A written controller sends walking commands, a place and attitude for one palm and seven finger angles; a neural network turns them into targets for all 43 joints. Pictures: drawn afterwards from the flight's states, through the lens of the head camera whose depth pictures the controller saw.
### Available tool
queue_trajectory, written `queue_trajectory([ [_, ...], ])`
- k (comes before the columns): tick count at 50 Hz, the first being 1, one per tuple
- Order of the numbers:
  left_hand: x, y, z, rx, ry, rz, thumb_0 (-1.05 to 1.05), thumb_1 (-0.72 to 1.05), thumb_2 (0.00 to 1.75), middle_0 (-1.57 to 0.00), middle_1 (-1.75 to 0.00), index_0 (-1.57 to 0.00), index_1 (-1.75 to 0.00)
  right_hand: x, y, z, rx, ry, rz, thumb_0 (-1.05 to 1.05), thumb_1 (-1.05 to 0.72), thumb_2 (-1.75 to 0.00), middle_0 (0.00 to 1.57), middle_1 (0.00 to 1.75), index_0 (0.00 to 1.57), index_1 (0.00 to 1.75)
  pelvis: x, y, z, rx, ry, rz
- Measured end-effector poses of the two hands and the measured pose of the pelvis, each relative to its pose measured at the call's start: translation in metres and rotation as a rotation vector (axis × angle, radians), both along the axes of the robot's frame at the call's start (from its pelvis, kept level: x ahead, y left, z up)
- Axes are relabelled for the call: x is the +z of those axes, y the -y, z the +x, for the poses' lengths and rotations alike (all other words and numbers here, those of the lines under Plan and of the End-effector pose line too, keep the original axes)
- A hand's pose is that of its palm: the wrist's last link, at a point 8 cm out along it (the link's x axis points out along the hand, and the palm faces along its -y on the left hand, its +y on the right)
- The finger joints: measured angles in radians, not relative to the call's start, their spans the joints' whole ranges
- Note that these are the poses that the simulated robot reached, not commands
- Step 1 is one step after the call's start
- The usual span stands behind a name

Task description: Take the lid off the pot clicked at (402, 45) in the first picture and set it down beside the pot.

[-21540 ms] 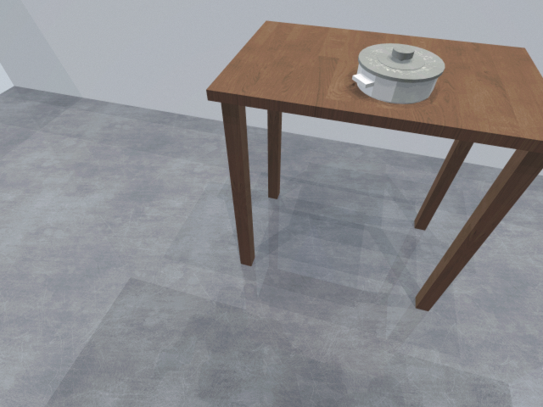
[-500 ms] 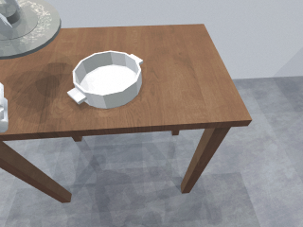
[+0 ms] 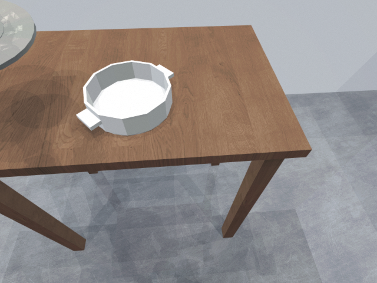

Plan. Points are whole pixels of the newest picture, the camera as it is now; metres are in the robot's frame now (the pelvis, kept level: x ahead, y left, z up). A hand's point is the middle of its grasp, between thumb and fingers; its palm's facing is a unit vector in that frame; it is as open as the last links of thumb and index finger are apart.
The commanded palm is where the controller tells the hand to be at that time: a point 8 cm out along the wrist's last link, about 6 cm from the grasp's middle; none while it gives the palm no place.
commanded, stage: move the lid sideways beside the pot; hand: left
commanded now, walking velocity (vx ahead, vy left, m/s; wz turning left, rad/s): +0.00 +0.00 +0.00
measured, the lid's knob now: out of the picture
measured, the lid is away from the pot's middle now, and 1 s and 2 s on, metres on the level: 0.24 0.22 0.23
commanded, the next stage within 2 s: lower the lid onto the table in 0.06 s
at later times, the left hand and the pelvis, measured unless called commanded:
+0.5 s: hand out of the picture +0.46 +0.32 +0.29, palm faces -0.22 -0.22 -0.95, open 8.4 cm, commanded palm +0.48 +0.32 +0.35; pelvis +0.00 +0.00 +0.00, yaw +0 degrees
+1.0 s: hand out of the picture +0.49 +0.32 +0.25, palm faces -0.28 -0.23 -0.93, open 8.4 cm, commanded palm +0.49 +0.33 +0.32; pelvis +0.01 +0.00 +0.00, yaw +0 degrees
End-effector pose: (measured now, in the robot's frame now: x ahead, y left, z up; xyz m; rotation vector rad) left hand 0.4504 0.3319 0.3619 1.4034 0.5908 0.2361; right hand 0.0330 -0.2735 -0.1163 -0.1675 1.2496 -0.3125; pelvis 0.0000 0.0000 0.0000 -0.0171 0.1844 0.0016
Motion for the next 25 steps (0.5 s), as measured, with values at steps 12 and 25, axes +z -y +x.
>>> queue_trajectory([
  [12,0.006,0.004,-0.001,0.014,0.012,-0.008,-0.03,0.28,0.77,-0.79,-1.1,-0.46,-0.93,-0.003,-0.002,0.01,0.012,0.014,0.024,0.0,-0.9,-0.89,0.2,0.3,0.2,0.3,-0.001,0.001,0.001,0.006,0.0,0.001],
  [25,-0.015,0.012,0.004,0.036,-0.046,-0.039,-0.04,0.28,0.77,-0.8,-1.1,-0.46,-0.93,-0.003,-0.001,0.0,0.01,0.014,0.02,0.0,-0.9,-0.89,0.2,0.3,0.2,0.3,-0.001,0.002,-0.001,0.007,0.006,0.002],
])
